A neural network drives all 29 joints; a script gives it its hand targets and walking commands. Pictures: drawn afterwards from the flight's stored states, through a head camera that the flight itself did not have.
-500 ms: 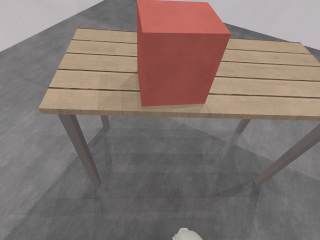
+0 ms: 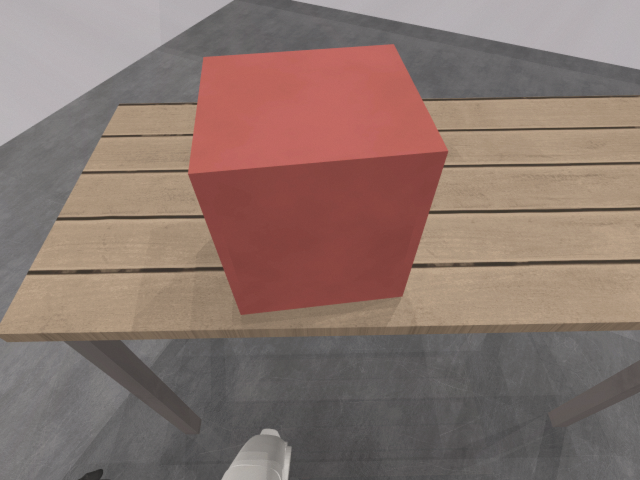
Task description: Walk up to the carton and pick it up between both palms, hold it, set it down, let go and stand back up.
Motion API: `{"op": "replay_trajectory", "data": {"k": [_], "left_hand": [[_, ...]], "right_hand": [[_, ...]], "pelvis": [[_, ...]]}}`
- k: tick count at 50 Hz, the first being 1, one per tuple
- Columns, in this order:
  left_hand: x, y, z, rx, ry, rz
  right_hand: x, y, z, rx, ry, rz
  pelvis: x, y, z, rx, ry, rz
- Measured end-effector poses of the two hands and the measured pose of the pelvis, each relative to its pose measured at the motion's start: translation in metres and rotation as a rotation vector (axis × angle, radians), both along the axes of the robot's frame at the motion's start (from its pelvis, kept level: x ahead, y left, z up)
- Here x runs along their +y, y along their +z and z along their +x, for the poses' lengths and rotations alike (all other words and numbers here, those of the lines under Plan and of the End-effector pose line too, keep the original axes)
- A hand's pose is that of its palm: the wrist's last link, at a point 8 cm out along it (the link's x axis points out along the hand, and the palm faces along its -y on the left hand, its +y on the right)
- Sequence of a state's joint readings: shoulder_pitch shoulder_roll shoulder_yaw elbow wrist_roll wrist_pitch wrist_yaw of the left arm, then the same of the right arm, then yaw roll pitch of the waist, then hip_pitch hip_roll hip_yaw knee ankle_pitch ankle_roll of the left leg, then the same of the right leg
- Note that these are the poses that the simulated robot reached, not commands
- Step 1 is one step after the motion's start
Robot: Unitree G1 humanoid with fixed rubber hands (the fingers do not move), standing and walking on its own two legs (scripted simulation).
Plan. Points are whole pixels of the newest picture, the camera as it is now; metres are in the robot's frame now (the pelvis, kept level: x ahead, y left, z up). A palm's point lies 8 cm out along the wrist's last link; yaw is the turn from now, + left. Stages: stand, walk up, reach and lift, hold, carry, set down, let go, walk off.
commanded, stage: walk up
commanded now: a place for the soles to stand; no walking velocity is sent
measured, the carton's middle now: (312, 188) +0.44 +0.04 +0.12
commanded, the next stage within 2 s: none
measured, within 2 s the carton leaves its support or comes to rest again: neither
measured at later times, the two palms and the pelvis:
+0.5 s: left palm out of the picture +0.08 +0.29 -0.10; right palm out of the picture +0.16 -0.35 -0.13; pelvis +0.02 -0.04 -0.03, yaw +0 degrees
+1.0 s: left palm out of the picture +0.02 +0.33 -0.12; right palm out of the picture +0.09 -0.31 -0.08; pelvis -0.01 +0.01 -0.01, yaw +7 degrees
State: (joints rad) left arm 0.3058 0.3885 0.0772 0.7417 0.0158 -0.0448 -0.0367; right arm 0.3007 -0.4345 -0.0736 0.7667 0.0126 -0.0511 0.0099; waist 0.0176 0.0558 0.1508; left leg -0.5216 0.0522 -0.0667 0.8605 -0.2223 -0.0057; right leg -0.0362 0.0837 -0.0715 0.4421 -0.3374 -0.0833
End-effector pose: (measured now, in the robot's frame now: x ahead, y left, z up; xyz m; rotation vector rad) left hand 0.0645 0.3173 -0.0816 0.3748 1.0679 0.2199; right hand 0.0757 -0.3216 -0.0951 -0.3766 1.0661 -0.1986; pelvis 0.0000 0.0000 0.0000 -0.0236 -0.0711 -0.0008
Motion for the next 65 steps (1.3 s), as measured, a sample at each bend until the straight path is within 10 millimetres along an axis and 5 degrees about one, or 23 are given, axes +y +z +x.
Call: {"op": "replay_trajectory", "data": {"k": [5, 8, 16, 20, 24, 28, 33, 37, 42, 46, 52, 59, 65], "left_hand": [[0.007, -0.037, 0.023, 0.029, 0.036, -0.032], [-0.006, -0.056, 0.038, 0.056, 0.052, -0.074], [-0.031, -0.058, 0.062, 0.084, -0.028, -0.074], [-0.033, -0.048, 0.062, 0.019, -0.029, 0.008], [-0.034, -0.027, 0.029, 0.025, -0.007, 0.092], [-0.017, 0.002, -0.004, 0.079, 0.038, 0.179], [0.006, 0.025, -0.011, 0.052, 0.055, 0.245], [0.021, 0.020, -0.018, 0.023, 0.049, 0.235], [0.039, -0.015, -0.037, 0.019, 0.088, 0.156], [0.025, -0.034, -0.045, 0.041, 0.119, 0.051], [0.013, -0.037, -0.040, 0.011, 0.110, -0.026], [0.001, -0.031, -0.040, 0.040, 0.087, 0.010], [0.001, -0.010, -0.044, 0.024, 0.116, 0.051]], "right_hand": [[0.012, -0.007, 0.040, 0.044, 0.043, -0.041], [0.020, -0.007, 0.063, 0.023, 0.070, -0.052], [0.016, -0.003, 0.100, -0.120, 0.033, -0.012], [-0.005, -0.020, 0.098, -0.119, 0.043, 0.011], [-0.022, -0.036, 0.088, -0.105, 0.023, 0.044], [-0.028, -0.039, 0.070, -0.063, 0.002, 0.073], [-0.033, -0.047, 0.033, 0.047, 0.009, 0.058], [-0.023, -0.050, 0.011, 0.128, 0.040, 0.035], [0.006, -0.034, 0.008, 0.121, 0.091, 0.001], [0.017, -0.006, 0.008, 0.050, 0.098, -0.029], [0.011, 0.020, 0.016, 0.005, 0.089, -0.075], [-0.001, -0.006, 0.023, 0.008, 0.086, -0.039], [0.023, -0.032, 0.029, 0.040, 0.102, 0.060]], "pelvis": [[-0.001, -0.017, 0.031, 0.013, 0.010, 0.007], [-0.002, -0.021, 0.038, 0.021, 0.009, 0.046], [-0.015, -0.021, 0.035, 0.028, -0.018, 0.023], [-0.031, -0.032, 0.025, 0.025, -0.023, 0.032], [-0.039, -0.034, 0.017, 0.000, 0.004, -0.016], [-0.038, -0.023, 0.015, 0.018, -0.032, 0.044], [-0.031, -0.018, 0.000, 0.045, 0.022, 0.033], [-0.020, -0.021, -0.013, 0.055, 0.057, 0.010], [-0.004, -0.027, -0.021, 0.020, 0.073, 0.058], [0.005, -0.017, -0.017, 0.015, 0.103, 0.011], [0.005, -0.007, -0.015, 0.016, 0.113, 0.013], [-0.003, -0.015, -0.016, 0.013, 0.092, 0.015], [-0.005, -0.011, -0.012, 0.012, 0.119, 0.015]]}}
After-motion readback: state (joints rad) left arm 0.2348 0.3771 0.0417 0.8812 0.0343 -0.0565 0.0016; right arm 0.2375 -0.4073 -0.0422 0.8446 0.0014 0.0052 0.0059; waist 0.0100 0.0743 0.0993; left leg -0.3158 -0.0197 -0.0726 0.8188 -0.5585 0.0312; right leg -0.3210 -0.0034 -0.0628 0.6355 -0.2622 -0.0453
